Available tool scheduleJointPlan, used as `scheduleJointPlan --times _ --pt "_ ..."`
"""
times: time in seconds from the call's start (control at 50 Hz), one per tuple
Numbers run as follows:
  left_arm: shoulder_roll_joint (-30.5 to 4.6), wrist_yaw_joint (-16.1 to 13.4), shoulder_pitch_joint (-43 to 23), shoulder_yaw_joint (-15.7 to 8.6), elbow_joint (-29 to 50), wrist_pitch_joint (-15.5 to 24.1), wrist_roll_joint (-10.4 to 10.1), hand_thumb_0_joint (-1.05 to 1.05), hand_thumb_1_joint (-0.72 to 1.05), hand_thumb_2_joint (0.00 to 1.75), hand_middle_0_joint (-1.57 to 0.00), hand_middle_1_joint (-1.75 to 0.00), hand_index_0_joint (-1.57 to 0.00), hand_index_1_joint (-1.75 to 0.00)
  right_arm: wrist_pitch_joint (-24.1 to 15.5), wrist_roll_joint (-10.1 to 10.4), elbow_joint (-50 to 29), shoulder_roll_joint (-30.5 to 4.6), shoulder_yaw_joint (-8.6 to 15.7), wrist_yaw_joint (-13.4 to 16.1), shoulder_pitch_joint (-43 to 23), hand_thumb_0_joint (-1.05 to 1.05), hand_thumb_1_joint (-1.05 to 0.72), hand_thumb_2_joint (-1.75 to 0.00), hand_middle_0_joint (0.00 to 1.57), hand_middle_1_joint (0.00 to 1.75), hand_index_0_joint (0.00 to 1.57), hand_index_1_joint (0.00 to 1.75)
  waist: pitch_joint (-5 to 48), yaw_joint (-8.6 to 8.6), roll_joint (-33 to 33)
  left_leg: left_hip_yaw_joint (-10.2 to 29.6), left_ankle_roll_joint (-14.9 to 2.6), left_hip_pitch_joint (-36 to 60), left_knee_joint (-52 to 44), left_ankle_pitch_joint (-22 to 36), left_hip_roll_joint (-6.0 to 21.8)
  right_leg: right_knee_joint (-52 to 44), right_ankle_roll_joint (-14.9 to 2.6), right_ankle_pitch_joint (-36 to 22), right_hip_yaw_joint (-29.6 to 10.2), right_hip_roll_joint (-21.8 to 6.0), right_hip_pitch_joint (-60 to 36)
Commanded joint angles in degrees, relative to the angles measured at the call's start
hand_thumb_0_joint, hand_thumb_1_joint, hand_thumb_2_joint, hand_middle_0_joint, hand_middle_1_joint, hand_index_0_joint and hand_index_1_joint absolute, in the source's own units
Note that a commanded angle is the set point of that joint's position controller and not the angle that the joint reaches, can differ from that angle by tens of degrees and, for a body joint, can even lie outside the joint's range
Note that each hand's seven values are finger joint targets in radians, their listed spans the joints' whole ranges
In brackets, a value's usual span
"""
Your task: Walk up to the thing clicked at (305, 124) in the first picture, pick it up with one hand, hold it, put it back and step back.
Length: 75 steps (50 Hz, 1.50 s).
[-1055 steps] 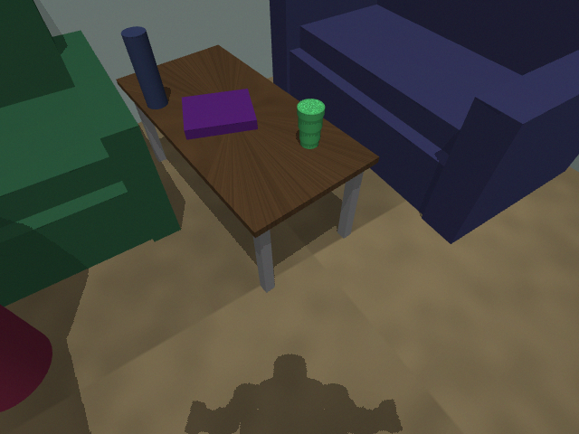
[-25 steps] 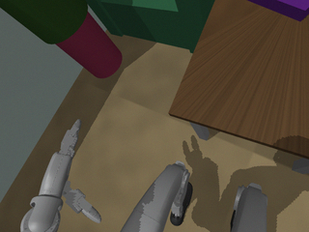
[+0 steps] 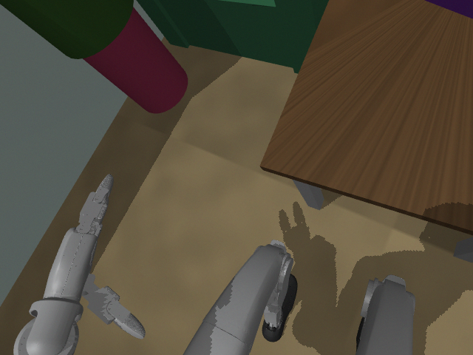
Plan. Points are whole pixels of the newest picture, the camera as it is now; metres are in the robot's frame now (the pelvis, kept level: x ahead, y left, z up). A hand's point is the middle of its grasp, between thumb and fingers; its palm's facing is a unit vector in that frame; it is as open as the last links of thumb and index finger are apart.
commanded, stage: open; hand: right
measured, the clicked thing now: out of the picture +0.56 -0.26 -0.05
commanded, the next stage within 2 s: withdraw in 0.24 s
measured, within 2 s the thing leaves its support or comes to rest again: rests again in 0.10 s
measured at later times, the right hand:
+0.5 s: hand out of the picture +0.56 -0.27 -0.03, palm faces +0.32 +0.95 +0.01, open 17.1 cm
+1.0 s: hand out of the picture +0.52 -0.37 +0.09, palm faces +0.41 +0.90 -0.17, open 17.2 cm
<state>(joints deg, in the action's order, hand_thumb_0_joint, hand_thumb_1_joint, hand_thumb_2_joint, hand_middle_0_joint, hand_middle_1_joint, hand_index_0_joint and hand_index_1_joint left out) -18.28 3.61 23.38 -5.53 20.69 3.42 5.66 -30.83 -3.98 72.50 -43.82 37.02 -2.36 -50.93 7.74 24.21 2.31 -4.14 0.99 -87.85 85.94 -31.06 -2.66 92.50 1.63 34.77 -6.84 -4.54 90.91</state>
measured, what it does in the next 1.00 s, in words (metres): rises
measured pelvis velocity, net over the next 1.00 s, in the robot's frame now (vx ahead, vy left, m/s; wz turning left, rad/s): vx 0.02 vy -0.01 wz -0.03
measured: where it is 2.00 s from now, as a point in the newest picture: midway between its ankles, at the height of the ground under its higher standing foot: (318, 339)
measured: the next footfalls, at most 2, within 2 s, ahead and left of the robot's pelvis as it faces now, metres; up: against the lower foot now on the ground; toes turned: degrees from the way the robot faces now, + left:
none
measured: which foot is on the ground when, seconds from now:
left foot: down 0.00-1.00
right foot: down 0.00-1.00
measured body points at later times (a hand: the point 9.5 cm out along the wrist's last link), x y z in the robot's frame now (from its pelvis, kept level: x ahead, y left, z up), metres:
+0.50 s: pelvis +0.00 +0.00 +0.00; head +0.21 -0.10 +0.39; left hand +0.18 +0.25 +0.11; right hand +0.53 -0.32 -0.03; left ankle +0.07 +0.13 -0.54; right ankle +0.05 -0.13 -0.54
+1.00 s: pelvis +0.02 -0.01 +0.07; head +0.17 -0.08 +0.49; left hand +0.19 +0.24 +0.12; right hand +0.49 -0.41 +0.11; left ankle +0.07 +0.13 -0.54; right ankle +0.05 -0.13 -0.54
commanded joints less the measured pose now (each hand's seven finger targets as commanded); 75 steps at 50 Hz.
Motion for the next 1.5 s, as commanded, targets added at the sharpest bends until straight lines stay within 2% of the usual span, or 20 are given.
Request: scheduleJointPlan --times 0.0,0.2,0.34,0.44,0.58,0.72,0.78,0.82,0.84,0.86,0.9,0.98,1.0,1.02,1.06,1.14,1.22,1.34,1.42,1.48 --pt "-10.8 -1.7 3.1 -9.0 9.3 2.5 -0.6 0.00 -0.56 0.06 -0.05 -0.05 -0.05 -0.05 -3.9 -0.1 -11.7 -13.8 -1.3 -0.1 -20.2 0.00 0.47 -0.36 0.80 0.61 0.82 0.61 31.7 -0.34 -25.6 0.3 -2.57 15.7 -9.1 11.8 -1.5 -11.6 -1.94 -13.8 1.7 0.9 -29.0" --pt "-11.2 -1.7 5.1 -9.5 9.5 2.4 -0.5 0.00 -0.58 0.08 -0.05 -0.05 -0.04 -0.06 -2.8 -0.2 -12.8 -14.0 -0.6 -0.2 -20.0 0.00 0.60 -0.06 0.32 0.19 0.33 0.19 34.1 -0.51 -25.8 -0.1 -2.45 17.1 -8.2 16.2 -1.6 -10.3 -2.00 -19.7 1.3 0.8 -30.3" --pt "-10.8 -1.4 5.1 -9.4 8.4 2.0 -0.5 0.00 -0.57 0.06 -0.05 -0.04 -0.04 -0.06 -2.2 0.0 -13.1 -11.8 -1.3 -0.2 -20.7 0.00 0.59 -0.04 0.07 0.07 0.08 0.07 32.3 -0.28 -26.7 -0.9 -2.88 13.5 -7.6 14.6 -1.7 -11.0 -1.52 -21.2 0.7 0.3 -32.3" --pt "-12.4 -1.8 5.3 -10.4 9.6 1.8 -0.9 0.00 -0.56 0.06 -0.05 -0.04 -0.04 -0.06 -2.5 -0.3 -18.9 -17.5 0.4 -0.2 -22.2 0.00 0.56 -0.04 0.06 0.06 0.06 0.06 37.0 -1.47 -29.6 -0.5 -2.85 15.3 -7.9 14.9 -1.4 -11.5 -1.24 -22.3 1.0 0.3 -36.7" --pt "-9.8 -1.7 5.4 -6.6 4.7 0.5 -1.5 0.00 -0.56 0.06 -0.05 -0.04 -0.04 -0.05 0.8 0.7 -23.9 -21.1 1.6 -1.9 -22.5 0.00 0.55 -0.03 0.06 0.05 0.06 0.05 40.8 -5.69 -32.0 0.3 -2.71 20.5 -10.9 17.7 -1.3 -13.4 -1.28 -26.0 1.8 0.8 -40.3" --pt "-9.9 -3.2 2.0 -5.4 3.2 -1.4 -2.5 0.00 -0.57 0.06 -0.05 -0.04 -0.04 -0.05 5.9 2.3 -19.3 -19.5 0.0 -4.9 -20.8 0.00 0.51 -0.04 0.07 0.05 0.07 0.05 33.4 -5.67 -23.5 0.7 -2.23 27.3 -18.1 17.2 -1.2 -18.9 -2.09 -20.1 2.2 1.1 -37.8" --pt "-8.1 -3.5 3.0 -2.7 -0.3 -1.7 -2.8 0.00 -0.58 0.06 -0.05 -0.04 -0.04 -0.05 7.2 3.3 -10.8 -14.9 -2.4 -6.7 -16.6 0.00 0.48 -0.04 0.07 0.05 0.07 0.05 25.1 -5.52 -19.6 0.1 -2.52 25.9 -19.8 14.4 -1.3 -22.0 -2.18 -17.0 2.0 1.2 -35.6" --pt "-7.5 -3.9 0.8 -1.8 1.3 -1.1 -2.7 0.00 -0.60 0.07 -0.07 -0.05 -0.05 -0.07 6.7 3.5 -10.9 -15.7 -2.1 -7.4 -19.3 0.00 0.47 -0.05 0.06 0.05 0.07 0.05 24.4 -4.89 -17.5 0.2 -2.39 25.9 -21.0 13.0 -1.3 -23.1 -2.34 -14.8 1.8 1.0 -36.2" --pt "-9.0 -4.1 -0.5 -1.9 4.3 -2.8 -4.0 0.00 -0.58 0.07 -0.07 -0.05 -0.06 -0.07 12.0 -3.0 -4.0 -28.9 -0.7 -4.0 -14.7 0.00 0.45 -0.07 0.06 0.06 0.06 0.06 27.4 -10.59 -19.7 2.3 -2.13 31.2 -23.8 12.3 -0.7 -26.2 -1.87 -16.0 2.8 1.3 -39.8" --pt "-9.1 -3.7 1.7 -2.2 4.4 -4.0 -3.9 0.00 -0.56 0.06 -0.07 -0.06 -0.06 -0.06 13.4 -2.2 -9.8 -27.2 -1.7 -1.9 -21.4 0.00 0.48 -0.06 0.05 0.06 0.06 0.06 29.6 -8.14 -21.1 2.1 -1.96 32.6 -24.4 13.1 -0.9 -26.5 -1.75 -16.2 2.9 1.3 -41.1" --pt "-7.8 -2.6 5.6 -1.7 1.0 -5.1 -3.8 0.00 -0.55 0.07 -0.06 -0.05 -0.05 -0.06 15.6 -2.5 -8.1 -21.5 -4.7 -1.0 -21.9 0.00 0.50 -0.06 0.05 0.06 0.06 0.06 29.1 -7.87 -21.6 1.5 -1.77 32.3 -25.1 16.7 -1.1 -26.8 -2.02 -20.0 3.2 1.6 -44.2" --pt "-13.0 -2.7 2.2 -6.6 -3.0 -6.2 -4.4 0.00 -0.38 0.18 -0.13 -0.12 -0.12 -0.14 19.3 -3.8 -12.4 -29.4 -2.5 2.3 -24.3 0.00 0.43 -0.13 0.07 0.07 0.07 0.07 33.8 -9.51 -22.6 0.5 -2.03 35.1 -27.1 19.6 -1.2 -29.0 -1.45 -26.3 3.6 1.6 -52.5" --pt "-13.5 -2.8 1.8 -7.3 -5.3 -6.6 -4.4 0.00 -0.30 0.26 -0.13 -0.19 -0.13 -0.19 20.0 -3.7 -10.8 -27.3 -3.5 2.9 -23.3 0.00 0.47 -0.10 0.06 0.07 0.06 0.07 31.4 -9.49 -22.5 0.2 -2.20 34.0 -27.7 18.9 -1.4 -29.8 -1.21 -26.5 3.7 1.6 -53.1" --pt "-10.8 -2.4 -1.0 -4.1 -5.1 -6.7 -4.8 0.00 -0.22 0.34 -0.13 -0.19 -0.13 -0.19 20.7 -3.8 -9.3 -26.2 -3.8 3.2 -22.4 0.00 0.49 -0.09 0.06 0.06 0.06 0.06 30.7 -10.90 -21.9 0.0 -2.12 35.1 -28.4 19.6 -1.4 -30.6 -1.36 -27.6 3.7 1.7 -52.8" --pt "-9.4 -2.4 -1.7 -2.5 -7.8 -6.9 -5.3 0.00 -0.06 0.50 -0.13 -0.19 -0.13 -0.19 21.3 -3.6 -5.8 -24.1 -5.2 4.2 -20.8 0.00 0.49 -0.09 0.06 0.06 0.06 0.06 26.0 -10.94 -20.1 -0.1 -2.13 35.7 -30.0 18.5 -1.3 -32.2 -1.20 -25.4 4.1 1.6 -51.6" --pt "-5.1 -1.7 -5.9 4.5 -8.1 -6.7 -5.4 0.00 0.26 0.54 -0.14 -0.19 -0.13 -0.19 22.1 -2.8 -4.4 -17.6 -8.3 4.3 -17.7 0.00 0.49 -0.09 0.06 0.06 0.06 0.06 27.3 -13.33 -19.2 -0.1 -2.14 40.7 -31.7 19.5 -1.4 -35.3 -0.68 -27.0 4.7 1.8 -53.9" --pt "-2.2 -1.0 -2.2 7.9 -9.6 -6.8 -5.7 0.00 0.43 0.63 -0.15 -0.22 -0.15 -0.22 24.0 -1.2 -7.5 -12.2 -9.8 3.9 -6.1 0.00 0.48 -0.10 0.06 0.07 0.06 0.07 26.3 -14.52 -18.5 -0.6 -2.13 43.8 -33.5 22.0 -1.4 -37.6 -0.40 -31.6 4.8 1.9 -57.6" --pt "-8.9 -2.5 -1.0 0.1 -12.3 -7.8 -7.5 0.00 0.76 0.82 -0.19 -0.27 -0.19 -0.28 28.4 2.3 -27.8 -4.4 -15.3 4.7 4.2 0.00 0.50 -0.08 0.06 0.06 0.06 0.06 23.9 -15.11 -14.0 -0.6 -2.20 46.8 -36.3 22.9 -0.6 -41.8 -0.57 -33.1 4.6 1.8 -63.8" --pt "-5.5 -3.8 -1.8 2.0 -16.2 -8.2 -8.5 0.00 0.80 0.84 -0.19 -0.28 -0.19 -0.28 29.7 3.6 -37.8 1.7 -18.4 6.2 15.7 0.00 0.51 -0.08 0.06 0.06 0.06 0.06 20.3 -18.08 -12.2 -0.9 -2.48 49.6 -38.4 21.4 -0.1 -45.2 -0.34 -32.7 4.6 1.7 -65.8" --pt "-1.7 -4.7 -4.4 6.1 -17.2 -7.8 -8.7 0.00 0.88 0.89 -0.20 -0.29 -0.20 -0.29 29.3 4.6 -46.0 5.9 -20.7 7.3 20.9 0.00 0.49 -0.09 0.06 0.06 0.06 0.06 18.8 -21.00 -13.0 -0.2 -2.69 54.2 -39.6 22.0 0.5 -47.0 -0.36 -30.7 5.6 2.3 -65.5"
